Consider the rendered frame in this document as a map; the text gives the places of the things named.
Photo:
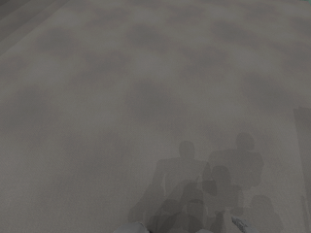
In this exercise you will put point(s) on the left robot thigh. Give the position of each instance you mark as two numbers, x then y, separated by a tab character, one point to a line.
132	227

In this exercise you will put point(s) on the right robot hand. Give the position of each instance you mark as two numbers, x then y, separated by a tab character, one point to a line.
243	224

